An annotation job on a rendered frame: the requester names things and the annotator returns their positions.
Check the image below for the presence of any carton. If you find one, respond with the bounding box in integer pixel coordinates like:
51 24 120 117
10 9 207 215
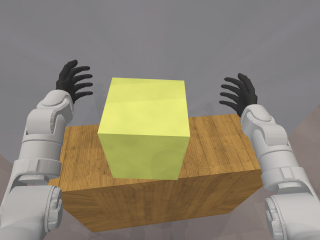
97 77 190 180

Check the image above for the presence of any robot left hand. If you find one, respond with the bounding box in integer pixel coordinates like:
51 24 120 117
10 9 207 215
55 59 93 105

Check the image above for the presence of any robot right hand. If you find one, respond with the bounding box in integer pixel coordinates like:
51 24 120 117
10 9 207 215
219 73 258 118

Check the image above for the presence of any left robot forearm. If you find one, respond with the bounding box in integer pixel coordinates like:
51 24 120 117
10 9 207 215
0 89 74 227

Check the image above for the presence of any pedestal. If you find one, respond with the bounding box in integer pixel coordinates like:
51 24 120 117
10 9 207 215
47 113 263 233

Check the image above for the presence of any right robot forearm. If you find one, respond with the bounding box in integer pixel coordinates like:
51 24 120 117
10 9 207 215
240 104 320 206

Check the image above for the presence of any robot right upper arm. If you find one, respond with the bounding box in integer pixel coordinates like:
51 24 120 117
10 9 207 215
264 192 320 240

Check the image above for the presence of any robot left upper arm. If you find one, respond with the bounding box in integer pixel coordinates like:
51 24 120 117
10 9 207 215
0 185 63 240

